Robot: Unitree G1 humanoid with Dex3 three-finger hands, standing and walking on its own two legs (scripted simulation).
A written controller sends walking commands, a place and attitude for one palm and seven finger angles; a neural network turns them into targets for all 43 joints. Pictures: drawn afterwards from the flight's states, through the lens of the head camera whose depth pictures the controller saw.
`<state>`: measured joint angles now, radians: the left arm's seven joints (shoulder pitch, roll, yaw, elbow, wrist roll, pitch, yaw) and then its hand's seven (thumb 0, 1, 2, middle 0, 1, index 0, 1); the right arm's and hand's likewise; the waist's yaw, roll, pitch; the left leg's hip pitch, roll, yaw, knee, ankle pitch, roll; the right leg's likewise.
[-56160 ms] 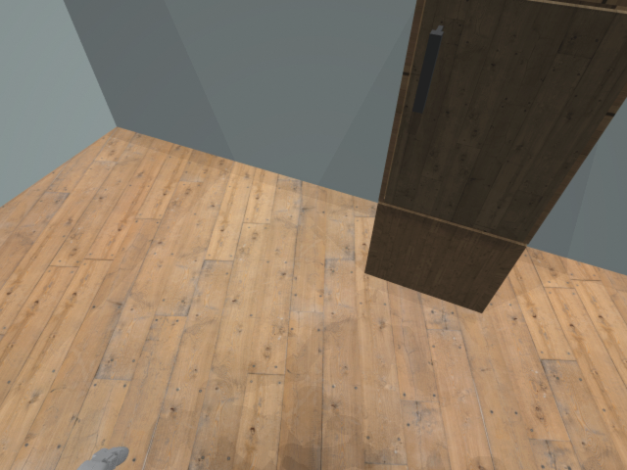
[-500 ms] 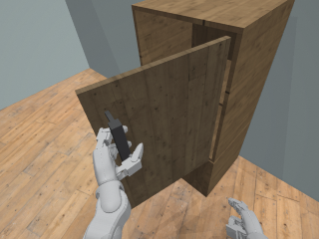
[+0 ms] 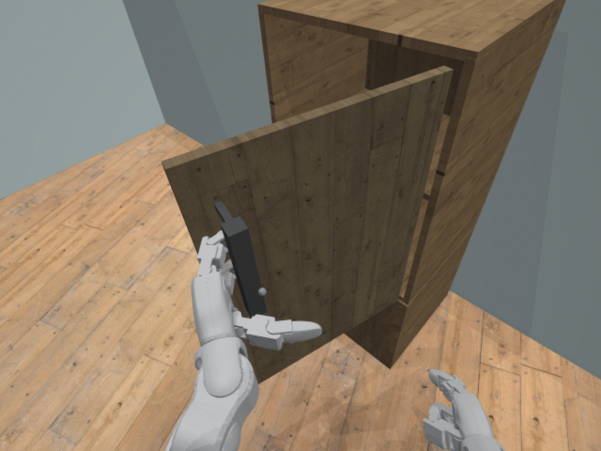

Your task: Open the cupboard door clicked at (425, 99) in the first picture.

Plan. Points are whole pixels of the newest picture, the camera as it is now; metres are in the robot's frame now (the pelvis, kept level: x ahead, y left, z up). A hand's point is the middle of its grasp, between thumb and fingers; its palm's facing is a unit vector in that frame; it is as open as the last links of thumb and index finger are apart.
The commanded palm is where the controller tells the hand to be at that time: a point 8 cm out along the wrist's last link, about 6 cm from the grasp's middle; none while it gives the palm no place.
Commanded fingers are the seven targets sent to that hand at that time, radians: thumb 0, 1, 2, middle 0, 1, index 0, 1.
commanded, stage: open thumb and fingers to let go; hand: left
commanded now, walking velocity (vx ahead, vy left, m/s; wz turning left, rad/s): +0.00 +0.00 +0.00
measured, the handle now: (239, 262) +0.33 +0.11 +0.11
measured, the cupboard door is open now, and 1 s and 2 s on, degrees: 74 74 74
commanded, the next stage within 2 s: slide the hand sideways off the handle in 0.04 s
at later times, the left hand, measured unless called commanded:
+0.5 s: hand (247, 312) +0.25 +0.08 +0.12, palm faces -0.12 -0.99 +0.06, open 16.3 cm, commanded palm +0.21 +0.13 +0.11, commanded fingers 0.00 -0.50 0.30 -0.15 -0.30 -0.15 -0.30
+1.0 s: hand (209, 342) +0.21 +0.12 +0.11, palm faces -0.04 -1.00 +0.01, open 16.3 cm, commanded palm +0.16 +0.17 +0.11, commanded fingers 0.00 -0.50 0.30 -0.15 -0.30 -0.15 -0.30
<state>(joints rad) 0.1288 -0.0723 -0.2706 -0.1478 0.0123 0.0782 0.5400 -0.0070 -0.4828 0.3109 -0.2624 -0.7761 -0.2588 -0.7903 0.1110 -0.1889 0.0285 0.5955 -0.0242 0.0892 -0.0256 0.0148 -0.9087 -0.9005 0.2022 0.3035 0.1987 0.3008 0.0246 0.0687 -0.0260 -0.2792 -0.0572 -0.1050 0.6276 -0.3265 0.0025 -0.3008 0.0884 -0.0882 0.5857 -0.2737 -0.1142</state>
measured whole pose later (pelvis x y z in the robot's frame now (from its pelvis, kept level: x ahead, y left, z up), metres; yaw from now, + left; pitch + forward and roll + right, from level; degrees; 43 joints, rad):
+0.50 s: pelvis +0.01 +0.06 -0.01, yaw -3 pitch -2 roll -1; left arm 0.24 -0.01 -0.36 -0.28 -0.01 0.06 0.19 -0.01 -0.50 0.30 -0.12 -0.31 -0.15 -0.32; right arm 0.21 -0.18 0.06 0.49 0.02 0.03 0.03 0.02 -0.91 -0.90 0.20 0.30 0.20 0.30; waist 0.02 0.04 -0.03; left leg -0.29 -0.11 -0.02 0.70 -0.38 0.09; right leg -0.33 0.04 -0.01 0.69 -0.33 -0.03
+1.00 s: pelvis +0.03 +0.06 -0.01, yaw -3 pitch +1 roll -1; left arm 0.60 0.08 -0.31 -0.58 0.01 0.04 0.12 -0.01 -0.50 0.30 -0.15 -0.30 -0.15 -0.30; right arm 0.21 -0.19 0.06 0.39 0.02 0.06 0.03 0.02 -0.91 -0.90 0.20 0.30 0.20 0.30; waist 0.03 0.05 -0.06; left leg -0.33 -0.10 -0.03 0.76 -0.44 0.08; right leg -0.37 0.06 -0.02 0.74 -0.38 -0.04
